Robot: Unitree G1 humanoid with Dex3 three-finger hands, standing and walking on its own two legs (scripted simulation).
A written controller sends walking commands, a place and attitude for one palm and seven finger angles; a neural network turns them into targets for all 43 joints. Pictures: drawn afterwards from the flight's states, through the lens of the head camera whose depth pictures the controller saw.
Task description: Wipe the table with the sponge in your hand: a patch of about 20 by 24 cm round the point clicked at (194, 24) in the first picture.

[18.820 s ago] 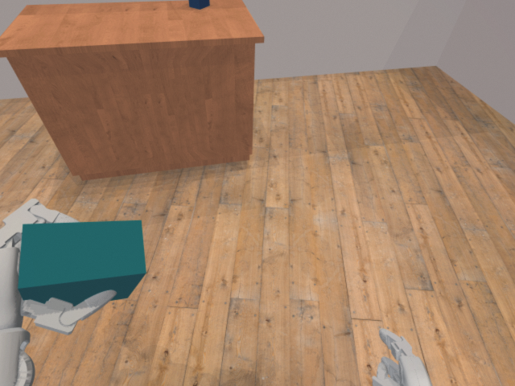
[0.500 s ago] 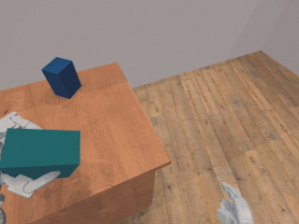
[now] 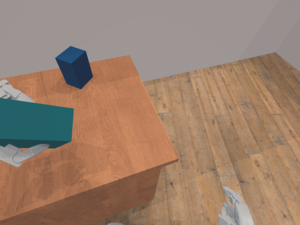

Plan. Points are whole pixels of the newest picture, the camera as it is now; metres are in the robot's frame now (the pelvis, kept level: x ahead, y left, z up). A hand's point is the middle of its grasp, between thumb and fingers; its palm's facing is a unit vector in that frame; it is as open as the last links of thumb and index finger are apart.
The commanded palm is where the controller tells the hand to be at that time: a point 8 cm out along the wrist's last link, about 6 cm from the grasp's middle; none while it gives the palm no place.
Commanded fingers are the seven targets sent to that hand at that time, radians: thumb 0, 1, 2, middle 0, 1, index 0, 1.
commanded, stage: come to a stop and stand still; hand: left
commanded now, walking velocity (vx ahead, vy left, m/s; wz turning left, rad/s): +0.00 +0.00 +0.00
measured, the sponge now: (43, 129) +0.25 +0.25 +0.16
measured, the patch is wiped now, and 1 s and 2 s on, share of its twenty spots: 0.00 0.00 0.00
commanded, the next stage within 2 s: look again from close up in 0.80 s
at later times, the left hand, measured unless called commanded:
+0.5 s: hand out of the picture +0.22 +0.33 +0.18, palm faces +0.43 -0.84 -0.32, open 10.2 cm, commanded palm +0.16 +0.36 +0.18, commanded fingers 0.00 0.10 1.30 -1.20 -1.60 -1.20 -1.60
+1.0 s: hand out of the picture +0.22 +0.33 +0.16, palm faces +0.37 -0.85 -0.36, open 10.2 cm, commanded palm +0.16 +0.37 +0.18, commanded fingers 0.00 0.10 1.30 -1.20 -1.60 -1.20 -1.60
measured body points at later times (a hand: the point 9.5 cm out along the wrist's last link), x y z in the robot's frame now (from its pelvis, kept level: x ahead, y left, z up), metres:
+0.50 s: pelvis -0.01 +0.08 +0.00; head +0.01 +0.11 +0.45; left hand +0.19 +0.37 +0.19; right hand +0.17 -0.14 -0.06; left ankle +0.03 +0.16 -0.74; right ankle +0.01 -0.06 -0.74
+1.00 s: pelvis +0.00 +0.09 +0.00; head +0.02 +0.11 +0.45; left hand +0.20 +0.37 +0.18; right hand +0.18 -0.14 -0.06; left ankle +0.03 +0.16 -0.74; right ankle +0.01 -0.06 -0.74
